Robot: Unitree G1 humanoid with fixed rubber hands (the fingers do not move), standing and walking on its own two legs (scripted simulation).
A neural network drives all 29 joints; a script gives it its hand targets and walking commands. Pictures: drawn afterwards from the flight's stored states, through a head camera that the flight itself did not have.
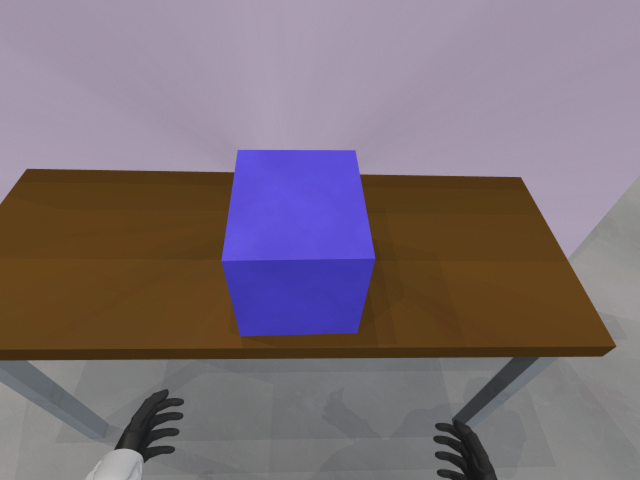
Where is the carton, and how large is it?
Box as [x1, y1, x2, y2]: [221, 150, 374, 335]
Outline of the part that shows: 238,150 221,260 240,335 356,332 374,262 374,253 355,151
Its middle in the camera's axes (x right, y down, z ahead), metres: -0.04 +0.00 +0.65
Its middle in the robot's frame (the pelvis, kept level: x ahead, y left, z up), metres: +0.48 +0.05 -0.02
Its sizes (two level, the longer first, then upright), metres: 0.235 0.198 0.206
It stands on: a table, 0.66 m high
